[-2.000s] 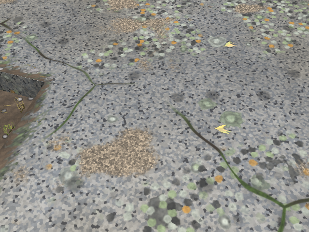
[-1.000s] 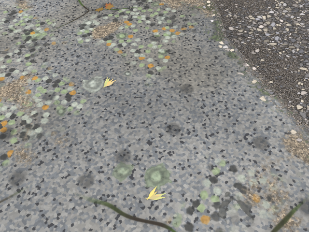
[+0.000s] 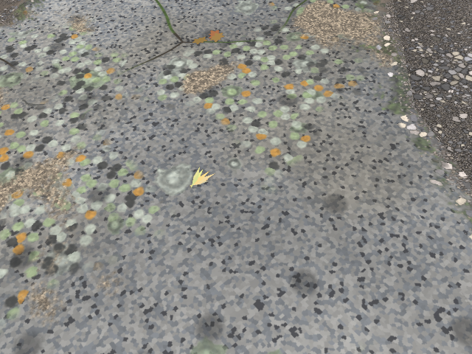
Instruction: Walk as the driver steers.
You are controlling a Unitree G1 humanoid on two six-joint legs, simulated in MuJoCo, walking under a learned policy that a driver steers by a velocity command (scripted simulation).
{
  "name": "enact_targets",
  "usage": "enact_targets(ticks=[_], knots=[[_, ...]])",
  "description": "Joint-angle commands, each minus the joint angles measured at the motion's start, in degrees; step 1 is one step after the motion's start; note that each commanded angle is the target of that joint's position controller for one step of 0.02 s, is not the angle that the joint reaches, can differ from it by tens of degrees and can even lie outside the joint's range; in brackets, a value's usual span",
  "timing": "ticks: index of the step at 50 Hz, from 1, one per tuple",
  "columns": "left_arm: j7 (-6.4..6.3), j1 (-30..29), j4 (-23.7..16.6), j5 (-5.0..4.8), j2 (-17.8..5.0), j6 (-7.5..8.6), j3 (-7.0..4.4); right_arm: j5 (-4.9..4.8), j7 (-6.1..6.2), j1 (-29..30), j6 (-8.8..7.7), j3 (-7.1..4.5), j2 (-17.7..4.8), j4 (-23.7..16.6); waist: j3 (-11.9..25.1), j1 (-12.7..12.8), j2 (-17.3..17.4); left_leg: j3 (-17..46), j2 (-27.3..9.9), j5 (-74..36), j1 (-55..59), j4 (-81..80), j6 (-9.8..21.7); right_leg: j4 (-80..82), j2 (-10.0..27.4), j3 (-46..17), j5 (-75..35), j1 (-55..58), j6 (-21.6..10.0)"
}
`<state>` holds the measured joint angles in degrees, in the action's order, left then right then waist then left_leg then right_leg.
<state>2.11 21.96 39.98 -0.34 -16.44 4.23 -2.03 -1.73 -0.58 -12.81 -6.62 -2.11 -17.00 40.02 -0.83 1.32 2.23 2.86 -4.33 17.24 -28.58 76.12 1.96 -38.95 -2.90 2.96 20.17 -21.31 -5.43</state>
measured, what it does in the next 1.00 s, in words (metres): walks ahead, turning left: left foot, then right foot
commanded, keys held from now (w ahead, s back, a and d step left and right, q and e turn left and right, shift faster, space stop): w+q+shift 1.00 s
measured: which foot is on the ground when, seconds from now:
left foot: up 0.00-0.30, down 0.32-0.72, up 0.74-1.00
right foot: down 0.00-0.32, up 0.34-0.70, down 0.72-1.00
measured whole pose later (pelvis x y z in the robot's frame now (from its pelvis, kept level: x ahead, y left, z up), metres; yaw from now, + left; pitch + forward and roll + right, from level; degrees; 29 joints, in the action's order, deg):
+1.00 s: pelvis +0.85 +0.04 +0.01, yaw +46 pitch +0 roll -4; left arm -0.4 27.5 46.3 0.5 -18.0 5.4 -5.0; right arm -2.1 -2.1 -6.4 -1.0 -3.8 -19.2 32.7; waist -1.3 5.6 3.3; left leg 1.2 -5.6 8.1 -48.1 70.8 2.7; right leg -20.2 -1.5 7.1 20.6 1.1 1.1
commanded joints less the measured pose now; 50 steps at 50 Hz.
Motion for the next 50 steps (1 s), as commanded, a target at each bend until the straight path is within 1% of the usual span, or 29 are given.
enact_targets(ticks=[1,4,7,9,12,14,15,16,17,18,19,20,21,22,25,27,29,32,34,35,36,37,38,39,40,41,42,45,50], knots=[[-0.55,0.0,-4.0,1.51,-5.5,1.54,-0.96,-0.65,-0.80,0.7,0.38,-0.98,-4.5,-3.8,0.2,-1.1,-6.4,2.2,-5.4,-8.8,-17.7,-1.9,1.2,26.1,15.1,-23.6,5.4,12.7,-7.8],[-1.26,1.8,-2.2,1.33,-5.3,2.66,-0.93,-0.48,-1.12,4.7,2.55,-0.62,-3.4,-3.3,-5.1,0.4,-3.3,2.4,-2.1,-17.4,-19.8,-9.6,0.5,29.2,10.9,-7.5,-15.4,10.2,-1.9],[-2.92,2.8,-0.2,1.70,-5.0,3.38,-0.38,-0.71,-1.99,10.1,1.52,-0.33,-2.4,-4.3,-6.7,1.5,-4.3,-3.0,2.4,-28.7,-15.2,-24.9,0.0,33.0,7.6,2.6,-29.2,10.1,4.1],[-3.96,4.1,1.4,1.50,-6.0,3.65,-0.32,-0.56,-3.18,12.3,0.64,-0.14,-1.2,-4.4,-6.0,1.9,-4.2,-7.1,4.3,-34.1,-9.9,-33.0,0.9,34.3,7.6,5.6,-37.5,12.3,7.2],[-5.68,4.0,2.5,1.74,-9.8,2.57,-1.07,-1.19,-4.61,10.2,-0.11,-1.44,-3.2,-4.0,-2.3,-0.2,-7.9,-12.8,10.2,-33.5,-3.0,-39.5,2.9,27.5,9.2,8.0,-66.7,22.8,10.4],[-7.59,2.4,2.2,2.16,-12.5,0.83,-2.27,-1.64,-4.64,3.2,0.95,-2.73,-5.7,-2.8,1.2,-5.1,-11.5,-16.1,13.3,-27.7,4.5,-38.6,3.8,15.1,11.7,8.7,-91.1,27.9,11.4],[-8.30,-1.0,1.2,2.80,-13.2,0.17,-2.79,-1.74,-4.23,-6.0,2.02,-4.02,-8.3,-0.5,4.0,-10.3,-12.0,-15.8,13.8,-23.8,13.0,-36.8,5.1,3.6,12.5,8.2,-99.0,26.0,11.7],[-8.26,-9.2,-1.4,3.70,-14.4,0.03,-3.38,-1.66,-3.19,-24.2,3.27,-5.60,-11.5,4.4,7.8,-19.5,-9.8,-8.2,9.5,-23.2,29.3,-37.4,8.7,-17.0,12.3,6.5,-97.7,16.3,11.1],[-6.15,-19.1,-3.3,2.42,-8.3,0.97,-1.91,-1.14,-1.85,-37.2,4.31,-4.12,-8.5,10.1,5.4,-24.9,6.9,-1.2,3.5,-32.4,38.8,-45.7,12.2,-52.4,0.4,7.9,-31.4,1.6,10.5],[-3.70,-12.5,-7.8,1.01,4.6,3.18,1.67,2.72,-2.01,-29.2,3.04,-2.42,-5.7,8.9,6.2,-11.1,21.4,14.3,2.6,-22.3,48.7,-36.4,16.6,-72.0,-4.7,-6.1,15.2,-23.8,9.9],[-1.93,-6.5,-10.6,-1.65,3.6,5.36,2.84,3.01,-1.78,-21.0,2.57,-2.45,-5.4,4.3,14.1,-6.4,15.5,37.8,-5.6,8.6,51.4,-48.7,25.2,-71.4,-3.5,-14.2,15.0,-33.2,7.2],[-0.74,-10.0,-11.6,-2.19,-2.1,6.74,2.06,2.15,-1.36,-18.3,2.45,-2.68,-4.0,1.5,10.4,-6.6,0.6,44.5,-7.7,23.4,45.2,-61.1,23.7,-60.8,-1.0,-14.7,7.9,-32.2,3.1],[-0.20,-10.5,-11.6,-1.59,-3.1,6.92,1.61,1.81,-1.31,-12.3,1.76,-2.73,-4.5,0.1,2.8,-0.8,-11.0,44.6,-7.7,24.9,31.6,-65.5,21.2,-50.4,1.6,-13.6,1.6,-27.9,1.4],[-0.61,-10.6,-10.7,-0.18,-3.0,6.16,1.60,1.79,-1.29,-7.2,0.98,-2.80,-5.2,-1.5,-1.4,1.9,-12.7,42.9,-4.8,21.0,20.3,-66.6,21.1,-44.1,3.2,-13.9,-0.4,-22.9,2.2],[-2.83,-11.0,-10.3,1.22,-5.7,3.99,0.79,1.14,-0.13,-3.4,0.87,-2.57,-4.5,-2.8,-5.8,3.5,-9.4,30.7,2.1,8.0,3.3,-67.0,19.5,-29.0,7.0,-12.3,-2.5,-14.4,6.7],[-3.44,-18.5,-13.3,2.54,-3.3,3.82,1.76,-0.36,1.13,-4.2,1.13,-2.79,-4.9,-2.2,-6.4,0.0,-5.3,21.8,6.3,-0.1,-4.2,-66.2,17.3,-13.2,6.5,-8.7,-11.3,-6.5,8.9],[-3.26,-23.6,-15.1,1.29,-0.8,3.67,2.10,-1.20,1.85,-6.1,1.76,-3.45,-6.5,-1.0,-3.7,-3.7,-0.8,18.7,8.8,0.8,-7.4,-63.8,13.8,-1.2,3.2,-6.2,-21.3,4.2,10.7],[-3.34,-23.0,-14.7,-1.97,-3.7,3.49,0.04,-1.90,2.19,-9.3,2.77,-3.66,-5.9,0.4,-0.1,-5.2,3.0,23.0,7.5,6.6,3.9,-57.2,10.9,8.3,1.5,-9.7,-22.7,6.8,12.7],[-3.30,-18.9,-13.3,-2.84,-5.8,3.88,-1.75,-1.31,2.09,-9.4,3.49,-3.57,-4.4,0.3,2.3,-2.5,4.2,23.9,6.4,3.1,10.6,-48.9,8.4,10.7,2.0,-10.2,-17.5,10.3,10.9],[-3.28,-10.4,-11.8,-2.95,-7.6,4.16,-3.24,-0.53,1.54,-7.8,3.44,-3.33,-3.8,-0.5,6.8,2.9,4.2,22.0,7.3,-4.4,10.3,-38.3,6.1,9.1,3.5,-9.9,-14.0,19.0,9.1],[-3.51,2.9,-9.7,-2.37,-10.5,4.06,-4.34,0.95,0.83,-6.9,3.31,-1.81,0.8,-2.6,16.7,8.5,-1.5,16.9,9.0,-2.2,2.1,-18.4,3.8,6.3,12.2,-18.3,-2.6,36.6,5.8],[-2.76,6.7,-8.7,0.89,-16.3,3.79,-4.85,-1.08,0.53,-14.1,2.48,0.05,6.5,-5.9,22.7,3.2,-26.3,10.8,13.2,18.7,-15.3,1.5,1.9,20.0,25.7,-52.8,18.5,50.0,-2.7],[-2.14,2.9,-8.8,0.65,-14.3,3.52,-5.00,-3.50,0.93,-14.5,2.43,0.08,1.6,-5.8,18.6,2.6,-28.7,7.8,6.0,10.7,-25.7,10.4,1.9,24.4,29.2,-65.4,38.3,46.4,-6.2],[-2.48,-0.5,-9.5,0.23,-8.5,3.05,-4.01,-2.51,1.22,-7.8,3.04,-0.69,-2.3,-5.6,9.3,4.7,-18.4,5.4,3.7,4.8,-28.3,12.8,1.4,24.1,25.8,-54.5,32.9,39.4,-4.6],[-2.70,-0.8,-8.1,0.55,-6.9,2.39,-3.56,-0.61,0.95,-3.3,3.35,-1.10,-3.4,-6.1,4.9,5.1,-9.6,3.6,1.8,1.5,-26.3,11.0,1.3,22.7,23.0,-42.0,19.1,33.1,-3.0],[-2.70,-1.3,-6.9,1.15,-6.3,2.11,-3.42,0.72,0.55,0.5,3.35,-1.34,-3.1,-7.4,1.8,4.5,-4.9,3.4,0.1,-0.1,-24.1,8.0,1.6,22.2,20.2,-33.8,8.5,27.3,-1.9],[-2.66,-2.3,-5.4,1.47,-5.0,2.17,-2.96,0.45,-0.01,1.9,3.68,-1.58,-2.6,-8.4,-0.7,3.0,-5.2,3.8,-1.5,-1.1,-22.0,5.5,1.7,22.9,18.3,-27.3,2.3,22.7,-1.3],[-1.99,-3.0,-1.6,0.25,-1.8,2.50,-2.24,-0.94,-1.11,3.0,5.19,-1.10,-0.5,-9.8,-2.5,0.7,-7.8,3.2,-3.9,-1.8,-22.1,2.6,1.8,25.0,16.7,-16.7,-7.5,19.0,-0.6],[-2.74,-4.0,0.9,1.19,-6.3,2.87,-3.05,-0.25,-2.26,9.1,4.93,-0.77,-2.2,-11.5,-7.2,0.3,-4.6,-0.2,-3.2,-15.9,-22.2,-10.7,0.6,30.6,16.0,-2.7,-18.7,16.1,0.2]])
